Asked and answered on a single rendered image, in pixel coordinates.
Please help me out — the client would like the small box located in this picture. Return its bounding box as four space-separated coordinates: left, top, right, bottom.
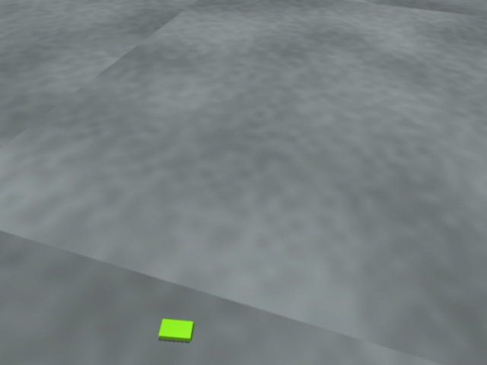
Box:
159 319 194 342

